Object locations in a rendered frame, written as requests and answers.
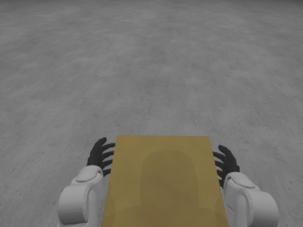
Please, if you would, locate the robot right hand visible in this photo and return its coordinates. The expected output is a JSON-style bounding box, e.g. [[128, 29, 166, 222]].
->
[[212, 145, 240, 188]]

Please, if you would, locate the robot left hand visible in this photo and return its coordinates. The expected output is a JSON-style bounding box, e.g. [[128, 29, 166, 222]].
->
[[86, 137, 116, 177]]

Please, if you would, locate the robot right forearm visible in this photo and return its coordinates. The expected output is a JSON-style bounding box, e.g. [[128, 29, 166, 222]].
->
[[223, 172, 279, 227]]

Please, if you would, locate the carton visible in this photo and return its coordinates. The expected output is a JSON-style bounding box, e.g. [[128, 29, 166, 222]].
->
[[101, 135, 229, 227]]

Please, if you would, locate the robot left forearm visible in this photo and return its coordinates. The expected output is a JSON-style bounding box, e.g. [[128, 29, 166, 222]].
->
[[56, 165, 105, 227]]

